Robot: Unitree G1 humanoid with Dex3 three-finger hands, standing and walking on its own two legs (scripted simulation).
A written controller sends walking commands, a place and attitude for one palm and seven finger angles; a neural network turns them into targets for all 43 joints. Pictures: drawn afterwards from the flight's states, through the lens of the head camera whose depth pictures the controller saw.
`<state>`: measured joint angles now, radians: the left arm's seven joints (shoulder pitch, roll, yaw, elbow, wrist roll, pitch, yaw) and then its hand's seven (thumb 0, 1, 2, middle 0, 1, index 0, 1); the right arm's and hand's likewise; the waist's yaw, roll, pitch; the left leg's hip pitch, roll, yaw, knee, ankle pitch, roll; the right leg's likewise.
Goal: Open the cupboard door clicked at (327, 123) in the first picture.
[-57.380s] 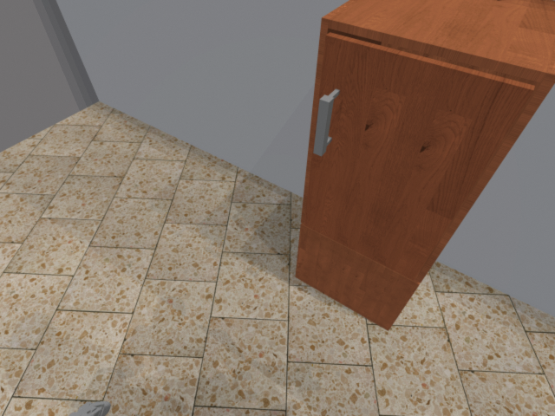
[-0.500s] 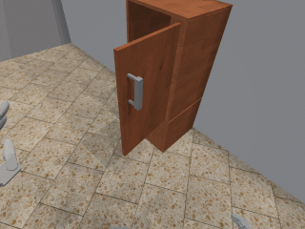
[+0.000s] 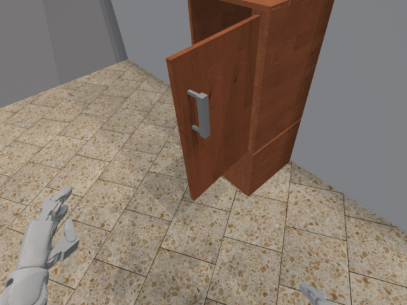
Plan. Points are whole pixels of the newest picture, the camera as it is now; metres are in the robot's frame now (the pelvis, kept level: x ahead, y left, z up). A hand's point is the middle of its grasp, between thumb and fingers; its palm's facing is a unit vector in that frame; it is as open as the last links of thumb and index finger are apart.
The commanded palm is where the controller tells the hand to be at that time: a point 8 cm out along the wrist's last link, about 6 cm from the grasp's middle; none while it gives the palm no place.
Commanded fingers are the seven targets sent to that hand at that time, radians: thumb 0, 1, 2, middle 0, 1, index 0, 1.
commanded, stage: let the arm hang, fingers relaxed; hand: left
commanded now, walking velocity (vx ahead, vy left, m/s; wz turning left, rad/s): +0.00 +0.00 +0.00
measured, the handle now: (198, 114) +0.60 +0.05 +0.05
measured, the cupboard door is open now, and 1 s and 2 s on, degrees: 96 96 96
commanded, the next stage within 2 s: look to check the result in 1.00 s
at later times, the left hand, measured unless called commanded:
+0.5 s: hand out of the picture -0.05 +0.19 -0.15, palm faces +0.04 -0.97 -0.23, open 7.3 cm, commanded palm none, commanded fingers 0.00 0.90 0.90 -0.20 -0.30 -0.20 -0.30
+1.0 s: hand out of the picture -0.02 +0.17 -0.16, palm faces +0.04 -0.99 -0.16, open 7.3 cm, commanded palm none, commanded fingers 0.00 0.90 0.90 -0.20 -0.30 -0.20 -0.30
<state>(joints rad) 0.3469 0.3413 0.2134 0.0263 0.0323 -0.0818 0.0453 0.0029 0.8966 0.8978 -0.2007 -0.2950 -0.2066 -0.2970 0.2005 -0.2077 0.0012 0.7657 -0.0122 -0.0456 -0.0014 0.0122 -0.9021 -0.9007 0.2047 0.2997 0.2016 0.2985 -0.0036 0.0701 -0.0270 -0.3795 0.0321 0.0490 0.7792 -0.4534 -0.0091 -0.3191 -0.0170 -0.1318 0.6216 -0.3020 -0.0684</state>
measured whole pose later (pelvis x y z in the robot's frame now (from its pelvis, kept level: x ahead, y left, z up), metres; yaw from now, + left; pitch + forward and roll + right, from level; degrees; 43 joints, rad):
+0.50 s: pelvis +0.00 +0.00 +0.02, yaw +0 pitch -2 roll +0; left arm 0.33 0.16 0.01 1.18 0.01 0.00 0.02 0.00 0.93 0.90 -0.20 -0.29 -0.20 -0.30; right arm 0.32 -0.14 0.01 1.13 -0.02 0.02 -0.03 0.01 -0.91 -0.90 0.20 0.30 0.20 0.30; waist 0.00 0.03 0.06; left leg -0.18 0.03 0.06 0.41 -0.19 0.00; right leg -0.17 0.00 -0.14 0.39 -0.19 -0.05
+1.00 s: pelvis +0.00 +0.01 +0.02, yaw -1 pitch -2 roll +0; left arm 0.30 0.10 0.02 1.16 0.01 -0.01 0.03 0.01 0.92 0.90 -0.20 -0.29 -0.20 -0.30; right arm 0.34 -0.10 0.01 1.16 -0.02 0.01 -0.04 0.01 -0.91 -0.90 0.20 0.30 0.20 0.30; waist -0.01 0.01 0.04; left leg -0.18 0.02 0.09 0.42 -0.20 0.01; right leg -0.19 -0.01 -0.12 0.43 -0.20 -0.04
